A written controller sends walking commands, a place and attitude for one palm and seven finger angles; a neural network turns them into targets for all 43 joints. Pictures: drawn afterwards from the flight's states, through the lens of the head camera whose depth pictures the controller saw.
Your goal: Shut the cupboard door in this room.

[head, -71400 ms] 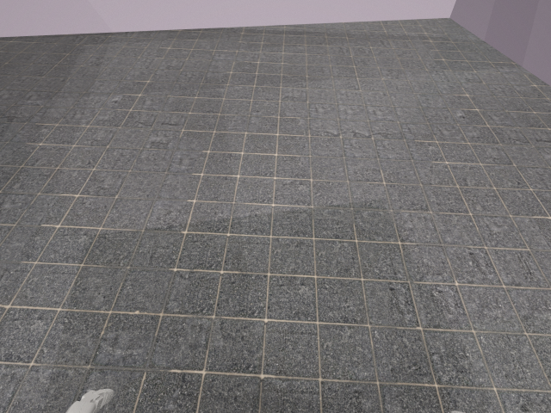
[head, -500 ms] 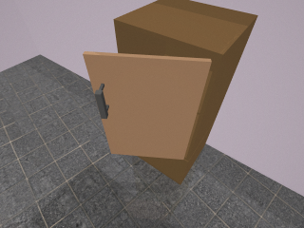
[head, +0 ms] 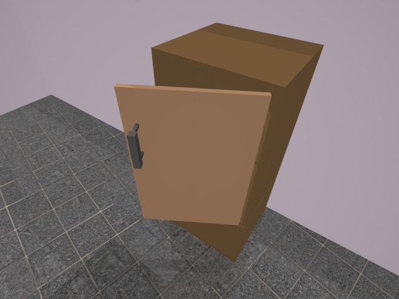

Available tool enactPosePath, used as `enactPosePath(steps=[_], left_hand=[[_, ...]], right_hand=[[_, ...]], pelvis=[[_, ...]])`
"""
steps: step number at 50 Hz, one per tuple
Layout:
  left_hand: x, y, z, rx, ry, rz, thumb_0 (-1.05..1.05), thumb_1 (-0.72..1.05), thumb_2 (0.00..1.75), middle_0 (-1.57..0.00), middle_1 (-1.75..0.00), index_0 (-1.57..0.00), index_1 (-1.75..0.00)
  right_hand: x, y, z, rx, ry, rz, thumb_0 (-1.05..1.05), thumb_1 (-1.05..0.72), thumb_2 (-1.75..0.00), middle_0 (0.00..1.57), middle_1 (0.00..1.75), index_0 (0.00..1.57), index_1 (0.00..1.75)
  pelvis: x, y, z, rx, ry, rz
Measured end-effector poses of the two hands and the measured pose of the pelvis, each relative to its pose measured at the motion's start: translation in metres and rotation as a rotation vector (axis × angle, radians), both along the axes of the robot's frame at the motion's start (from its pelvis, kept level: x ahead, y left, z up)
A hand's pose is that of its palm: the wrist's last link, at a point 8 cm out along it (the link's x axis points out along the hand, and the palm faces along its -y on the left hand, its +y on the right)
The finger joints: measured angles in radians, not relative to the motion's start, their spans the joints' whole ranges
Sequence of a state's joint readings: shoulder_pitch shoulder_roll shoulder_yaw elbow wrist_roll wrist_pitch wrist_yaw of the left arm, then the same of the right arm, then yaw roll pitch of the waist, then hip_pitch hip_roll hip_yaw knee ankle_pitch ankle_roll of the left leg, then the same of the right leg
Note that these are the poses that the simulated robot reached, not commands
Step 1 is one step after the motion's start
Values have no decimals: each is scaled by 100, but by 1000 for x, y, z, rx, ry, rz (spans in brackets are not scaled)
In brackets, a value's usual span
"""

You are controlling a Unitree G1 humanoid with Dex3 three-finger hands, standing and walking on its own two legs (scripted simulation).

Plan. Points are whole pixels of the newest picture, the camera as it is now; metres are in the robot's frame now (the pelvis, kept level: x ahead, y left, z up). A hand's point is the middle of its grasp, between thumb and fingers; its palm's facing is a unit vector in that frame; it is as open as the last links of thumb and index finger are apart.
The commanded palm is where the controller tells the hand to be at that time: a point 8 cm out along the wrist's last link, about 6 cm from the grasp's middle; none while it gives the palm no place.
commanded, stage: look again from close up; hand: left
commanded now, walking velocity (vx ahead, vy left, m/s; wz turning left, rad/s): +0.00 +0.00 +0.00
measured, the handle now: (137, 145) +0.52 +0.21 +0.02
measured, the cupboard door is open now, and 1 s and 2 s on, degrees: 31 31 31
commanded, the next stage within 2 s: shuffle to correct the standing spot in 0.14 s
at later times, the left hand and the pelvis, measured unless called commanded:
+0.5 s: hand out of the picture +0.00 +0.17 -0.17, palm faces +0.07 -0.99 -0.14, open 7.4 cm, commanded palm none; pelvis +0.02 +0.01 +0.00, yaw +0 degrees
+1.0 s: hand out of the picture +0.08 +0.19 -0.17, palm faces +0.02 -0.98 -0.21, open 7.4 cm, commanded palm none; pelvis +0.04 +0.01 +0.00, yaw -1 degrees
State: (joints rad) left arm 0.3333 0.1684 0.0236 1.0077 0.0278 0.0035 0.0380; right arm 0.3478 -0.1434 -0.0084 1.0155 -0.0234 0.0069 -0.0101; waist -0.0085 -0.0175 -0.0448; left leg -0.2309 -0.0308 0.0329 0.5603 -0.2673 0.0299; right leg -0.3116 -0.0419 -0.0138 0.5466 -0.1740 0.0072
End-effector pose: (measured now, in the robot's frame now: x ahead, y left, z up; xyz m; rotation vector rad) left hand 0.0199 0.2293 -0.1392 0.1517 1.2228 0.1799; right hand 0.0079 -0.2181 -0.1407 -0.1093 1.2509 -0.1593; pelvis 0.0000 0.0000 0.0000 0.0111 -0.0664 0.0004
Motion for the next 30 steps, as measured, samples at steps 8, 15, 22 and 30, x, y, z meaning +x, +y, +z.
enactPosePath(steps=[8,15,22,30], left_hand=[[-8,11,8,22,29,9,0,91,90,-20,-30,-19,-29],[-23,1,4,-11,101,15,0,91,90,-20,-30,-19,-29],[-25,-12,-3,-63,132,31,0,91,90,-20,-30,-19,-29],[-11,-8,-10,-96,161,30,0,91,89,-20,-30,-20,-29]], right_hand=[[7,-3,3,-6,10,25,0,-91,-90,20,30,20,30],[6,-7,6,-20,46,32,0,-91,-90,20,30,20,30],[5,-6,7,-29,95,37,0,-91,-90,20,30,20,30],[11,11,8,-30,114,10,0,-91,-90,20,30,20,30]], pelvis=[[0,2,3,0,15,5],[4,2,6,-1,22,6],[17,4,5,-11,24,5],[39,15,4,-14,24,-4]])
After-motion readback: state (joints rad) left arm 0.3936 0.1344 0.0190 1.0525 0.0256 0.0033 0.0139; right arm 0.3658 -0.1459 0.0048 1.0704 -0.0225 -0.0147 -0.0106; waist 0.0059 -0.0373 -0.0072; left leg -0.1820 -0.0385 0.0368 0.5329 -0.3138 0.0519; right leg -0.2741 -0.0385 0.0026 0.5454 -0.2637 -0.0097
